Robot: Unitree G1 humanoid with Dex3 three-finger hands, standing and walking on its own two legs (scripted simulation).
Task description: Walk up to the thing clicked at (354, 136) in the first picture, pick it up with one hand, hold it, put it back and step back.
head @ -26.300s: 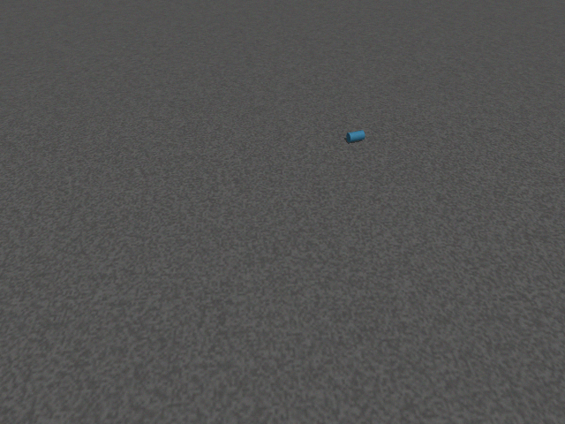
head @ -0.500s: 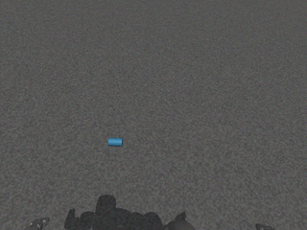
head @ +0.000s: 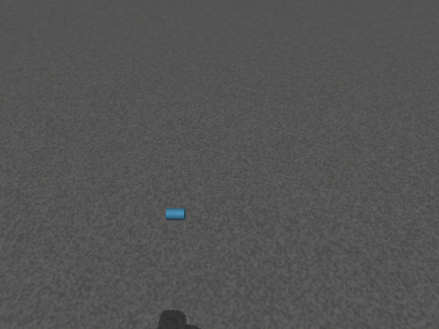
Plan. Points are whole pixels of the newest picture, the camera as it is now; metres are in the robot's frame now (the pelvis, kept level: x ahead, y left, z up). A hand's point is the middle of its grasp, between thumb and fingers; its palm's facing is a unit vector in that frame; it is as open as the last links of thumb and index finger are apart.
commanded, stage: walk up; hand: left
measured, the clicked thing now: (175, 213) +0.79 +0.26 -0.73
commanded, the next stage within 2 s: stand in 0.62 s
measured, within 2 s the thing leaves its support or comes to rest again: neither
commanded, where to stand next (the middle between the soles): +0.40 +0.03 m, yaw -1 degrees
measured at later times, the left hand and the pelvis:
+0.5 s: hand out of the picture +0.10 +0.28 -0.14, palm faces +0.06 -0.93 -0.36, open 7.4 cm; pelvis +0.02 +0.01 +0.01, yaw +2 degrees
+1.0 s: hand out of the picture +0.08 +0.26 -0.14, palm faces +0.01 -0.94 -0.33, open 7.4 cm; pelvis +0.00 +0.01 +0.02, yaw +1 degrees
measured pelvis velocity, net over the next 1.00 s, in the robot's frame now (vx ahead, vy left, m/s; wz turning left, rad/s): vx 0.00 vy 0.01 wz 0.02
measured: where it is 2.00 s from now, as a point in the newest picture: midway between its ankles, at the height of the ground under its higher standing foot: outside the picture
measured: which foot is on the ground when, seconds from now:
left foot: down 0.00-1.00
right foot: down 0.00-1.00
